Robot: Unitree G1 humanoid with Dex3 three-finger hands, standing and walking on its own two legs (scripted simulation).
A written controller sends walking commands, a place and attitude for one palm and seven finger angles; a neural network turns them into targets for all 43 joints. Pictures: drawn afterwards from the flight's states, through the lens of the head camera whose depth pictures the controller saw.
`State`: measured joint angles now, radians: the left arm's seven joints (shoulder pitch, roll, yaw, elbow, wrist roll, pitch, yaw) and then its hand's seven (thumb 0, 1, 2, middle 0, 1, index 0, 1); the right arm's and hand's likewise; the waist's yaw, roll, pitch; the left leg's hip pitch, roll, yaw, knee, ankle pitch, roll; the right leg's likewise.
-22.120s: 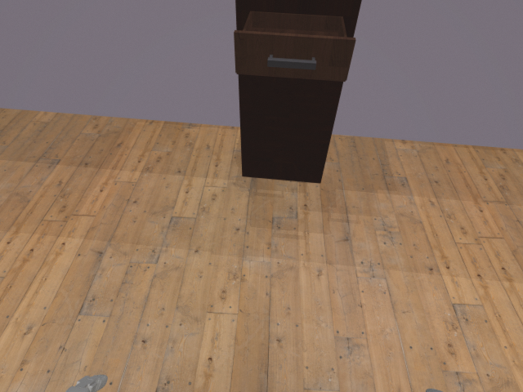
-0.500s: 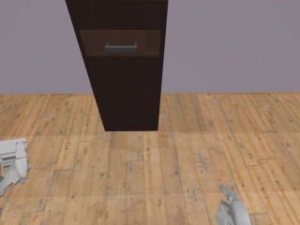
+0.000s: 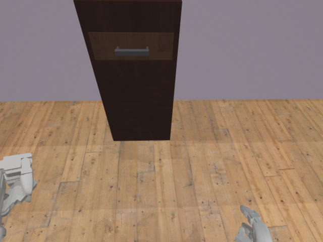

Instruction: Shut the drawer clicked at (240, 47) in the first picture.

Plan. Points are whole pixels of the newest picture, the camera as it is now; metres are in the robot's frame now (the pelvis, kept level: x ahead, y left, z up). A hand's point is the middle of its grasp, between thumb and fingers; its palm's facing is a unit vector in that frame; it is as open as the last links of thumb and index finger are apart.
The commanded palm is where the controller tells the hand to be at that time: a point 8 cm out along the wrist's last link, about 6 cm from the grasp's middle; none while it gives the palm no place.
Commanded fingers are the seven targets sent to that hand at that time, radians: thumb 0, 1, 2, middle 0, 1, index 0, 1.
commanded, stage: stop stepping back and stand still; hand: left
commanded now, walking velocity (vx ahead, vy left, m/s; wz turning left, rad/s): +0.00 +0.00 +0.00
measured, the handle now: (132, 50) +0.91 +0.19 +0.00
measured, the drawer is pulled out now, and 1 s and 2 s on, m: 0.00 0.00 0.00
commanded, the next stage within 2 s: let the arm hang, fingers relaxed in 0.04 s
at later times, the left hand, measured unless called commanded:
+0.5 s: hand out of the picture +0.03 +0.19 -0.18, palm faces -0.01 -0.97 -0.23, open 3.4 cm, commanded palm none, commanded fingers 0.00 0.90 0.90 -0.64 -0.78 -0.64 -0.78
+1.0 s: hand out of the picture +0.04 +0.20 -0.16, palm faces +0.01 -0.96 -0.28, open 7.2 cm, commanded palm none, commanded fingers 0.00 0.90 0.90 -0.20 -0.30 -0.20 -0.30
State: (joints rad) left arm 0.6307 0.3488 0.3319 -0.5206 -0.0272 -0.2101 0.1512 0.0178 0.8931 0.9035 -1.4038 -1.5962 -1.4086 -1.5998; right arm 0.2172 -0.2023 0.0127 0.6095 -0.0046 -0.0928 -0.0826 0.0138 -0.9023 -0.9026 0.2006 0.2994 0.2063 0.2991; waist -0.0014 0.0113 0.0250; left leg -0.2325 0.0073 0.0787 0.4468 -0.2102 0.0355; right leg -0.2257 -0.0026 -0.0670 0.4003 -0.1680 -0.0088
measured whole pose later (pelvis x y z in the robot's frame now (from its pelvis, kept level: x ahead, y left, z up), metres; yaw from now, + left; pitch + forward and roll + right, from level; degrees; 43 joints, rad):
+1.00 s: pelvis +0.00 -0.01 +0.00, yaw +1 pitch -2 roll +0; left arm 0.18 0.23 0.01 1.13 0.02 -0.01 0.01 0.01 0.91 0.90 -0.23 -0.33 -0.23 -0.34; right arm 0.25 -0.21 0.00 1.12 -0.02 0.01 -0.01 0.01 -0.91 -0.90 0.20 0.30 0.20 0.30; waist -0.01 0.03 0.04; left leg -0.19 0.00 0.07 0.39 -0.18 0.02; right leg -0.20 -0.01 -0.08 0.40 -0.17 -0.03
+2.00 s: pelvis +0.03 -0.04 +0.01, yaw +1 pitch -1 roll +0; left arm 0.10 0.29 0.01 1.14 0.02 -0.03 0.00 0.01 0.91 0.90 -0.20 -0.30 -0.21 -0.30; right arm 0.13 -0.31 -0.01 1.13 -0.02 0.00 -0.02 0.01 -0.91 -0.90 0.20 0.30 0.21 0.30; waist -0.01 0.03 0.05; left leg -0.10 0.03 0.05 0.30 -0.18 -0.02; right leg -0.11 0.03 -0.09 0.30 -0.17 -0.06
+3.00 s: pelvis +0.04 -0.03 +0.01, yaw +0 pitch -1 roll +0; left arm 0.10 0.31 0.01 1.14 0.01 -0.03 0.00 0.01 0.91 0.90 -0.20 -0.30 -0.21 -0.30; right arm 0.13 -0.32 0.00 1.13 -0.01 0.00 -0.02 0.01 -0.90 -0.90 0.20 0.30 0.21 0.30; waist -0.01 0.02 0.05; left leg -0.08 0.03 0.06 0.28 -0.18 -0.01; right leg -0.09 0.03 -0.08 0.28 -0.18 -0.05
